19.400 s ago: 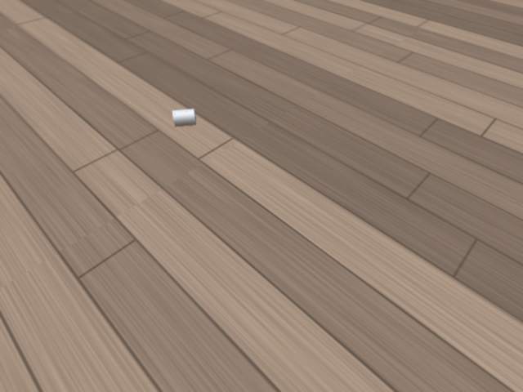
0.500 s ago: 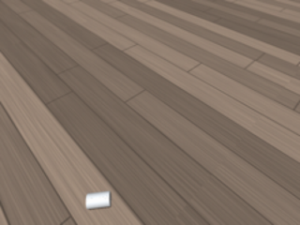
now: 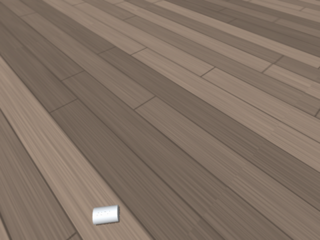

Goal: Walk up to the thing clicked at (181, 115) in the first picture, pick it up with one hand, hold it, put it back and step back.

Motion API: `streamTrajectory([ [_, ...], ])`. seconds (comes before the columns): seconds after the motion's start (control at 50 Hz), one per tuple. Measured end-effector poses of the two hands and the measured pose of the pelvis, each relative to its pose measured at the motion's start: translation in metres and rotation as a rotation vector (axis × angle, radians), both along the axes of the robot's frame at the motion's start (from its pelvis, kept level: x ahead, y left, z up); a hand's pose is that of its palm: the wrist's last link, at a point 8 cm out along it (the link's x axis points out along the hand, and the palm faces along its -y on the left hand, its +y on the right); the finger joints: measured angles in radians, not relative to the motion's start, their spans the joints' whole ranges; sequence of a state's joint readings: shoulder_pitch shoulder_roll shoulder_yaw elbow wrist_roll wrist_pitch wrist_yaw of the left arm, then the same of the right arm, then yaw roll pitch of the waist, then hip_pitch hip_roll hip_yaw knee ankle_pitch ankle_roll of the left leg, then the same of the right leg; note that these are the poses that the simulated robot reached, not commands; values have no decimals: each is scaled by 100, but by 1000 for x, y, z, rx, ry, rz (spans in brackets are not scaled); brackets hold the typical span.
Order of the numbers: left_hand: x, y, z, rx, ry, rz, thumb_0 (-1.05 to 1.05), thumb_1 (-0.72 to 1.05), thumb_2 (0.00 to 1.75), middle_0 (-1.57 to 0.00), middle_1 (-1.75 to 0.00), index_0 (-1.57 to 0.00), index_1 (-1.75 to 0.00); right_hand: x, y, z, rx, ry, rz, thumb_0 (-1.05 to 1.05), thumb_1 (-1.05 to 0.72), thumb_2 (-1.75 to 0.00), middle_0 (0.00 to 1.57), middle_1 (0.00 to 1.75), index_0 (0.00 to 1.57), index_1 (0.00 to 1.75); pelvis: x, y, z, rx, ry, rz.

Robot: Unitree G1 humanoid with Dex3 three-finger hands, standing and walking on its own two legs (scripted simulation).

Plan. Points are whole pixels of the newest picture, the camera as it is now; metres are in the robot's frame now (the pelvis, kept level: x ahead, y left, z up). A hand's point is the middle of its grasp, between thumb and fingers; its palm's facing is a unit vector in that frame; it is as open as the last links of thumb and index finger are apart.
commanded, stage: stand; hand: left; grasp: from above
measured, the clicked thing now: (106, 214) +0.42 +0.30 -0.74
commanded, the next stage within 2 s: rise first in 0.44 s
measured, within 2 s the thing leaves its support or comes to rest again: neither
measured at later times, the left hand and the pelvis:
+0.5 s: hand out of the picture +0.08 +0.25 -0.16, palm faces -0.03 -0.94 -0.34, open 7.3 cm; pelvis +0.01 +0.00 +0.00, yaw +0 degrees
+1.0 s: hand out of the picture +0.14 +0.26 -0.20, palm faces -0.09 -0.91 -0.40, open 12.7 cm; pelvis -0.01 +0.01 -0.05, yaw +0 degrees
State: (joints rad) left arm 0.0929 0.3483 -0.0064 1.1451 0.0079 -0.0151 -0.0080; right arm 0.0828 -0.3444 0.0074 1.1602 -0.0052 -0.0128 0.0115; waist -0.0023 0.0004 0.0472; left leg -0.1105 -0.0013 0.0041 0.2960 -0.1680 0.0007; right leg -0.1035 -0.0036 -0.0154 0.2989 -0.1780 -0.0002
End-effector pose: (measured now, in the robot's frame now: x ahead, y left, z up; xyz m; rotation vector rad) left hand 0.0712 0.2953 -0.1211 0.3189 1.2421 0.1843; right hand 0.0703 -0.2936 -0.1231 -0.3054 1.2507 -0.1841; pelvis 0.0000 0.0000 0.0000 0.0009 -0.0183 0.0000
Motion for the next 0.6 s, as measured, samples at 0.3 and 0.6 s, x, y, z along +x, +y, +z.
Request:
streamTrajectory([
  [0.3, 4, -3, 0, -1, -2, 3, 0, 90, 90, -20, -30, -21, -30, 9, -3, 1, -7, -16, 4, 1, -90, -90, 21, 30, 20, 30, 5, -2, 0, 1, -2, 0],
  [0.6, 13, -5, 2, 2, -54, 27, 0, 88, 90, -20, -33, -20, -33, 14, -2, 2, -6, -65, 5, 1, -91, -90, 21, 30, 20, 30, 4, -4, -2, -1, 20, 7],
])
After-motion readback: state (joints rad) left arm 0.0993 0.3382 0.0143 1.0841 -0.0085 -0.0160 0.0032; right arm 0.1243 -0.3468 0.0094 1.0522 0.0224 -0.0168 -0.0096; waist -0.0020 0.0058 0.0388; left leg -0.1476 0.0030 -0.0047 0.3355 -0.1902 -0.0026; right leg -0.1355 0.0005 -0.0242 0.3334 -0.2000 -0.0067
